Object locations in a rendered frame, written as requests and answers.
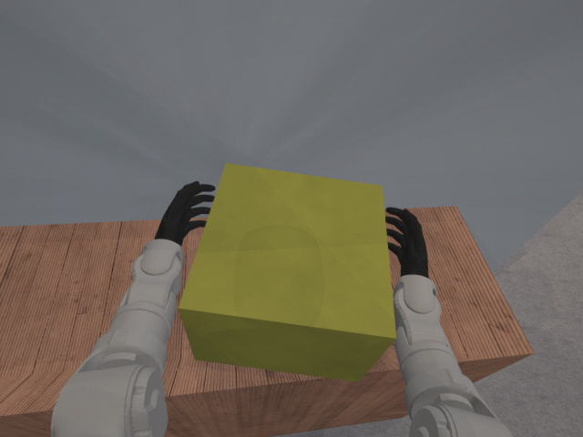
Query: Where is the robot left forearm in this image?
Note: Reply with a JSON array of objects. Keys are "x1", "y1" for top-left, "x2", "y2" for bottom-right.
[{"x1": 51, "y1": 239, "x2": 183, "y2": 437}]

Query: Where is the pedestal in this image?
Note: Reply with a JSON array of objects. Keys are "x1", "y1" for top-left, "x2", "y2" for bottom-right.
[{"x1": 0, "y1": 206, "x2": 534, "y2": 437}]

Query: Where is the left robot upper arm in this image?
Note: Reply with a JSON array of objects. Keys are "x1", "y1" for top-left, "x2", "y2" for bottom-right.
[{"x1": 53, "y1": 364, "x2": 168, "y2": 437}]

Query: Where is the right robot hand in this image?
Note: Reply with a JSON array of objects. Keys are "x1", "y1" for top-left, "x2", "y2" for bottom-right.
[{"x1": 385, "y1": 208, "x2": 428, "y2": 278}]

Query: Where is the robot right forearm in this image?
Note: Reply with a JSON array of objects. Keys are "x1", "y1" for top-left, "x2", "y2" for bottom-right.
[{"x1": 394, "y1": 275, "x2": 500, "y2": 421}]

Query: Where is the carton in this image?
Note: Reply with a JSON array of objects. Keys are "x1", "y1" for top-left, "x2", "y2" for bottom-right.
[{"x1": 178, "y1": 163, "x2": 396, "y2": 382}]

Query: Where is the left robot hand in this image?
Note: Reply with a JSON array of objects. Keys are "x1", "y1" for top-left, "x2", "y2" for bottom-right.
[{"x1": 154, "y1": 181, "x2": 215, "y2": 246}]

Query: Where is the right robot upper arm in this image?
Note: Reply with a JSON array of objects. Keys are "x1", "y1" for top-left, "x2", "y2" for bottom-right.
[{"x1": 409, "y1": 403, "x2": 513, "y2": 437}]

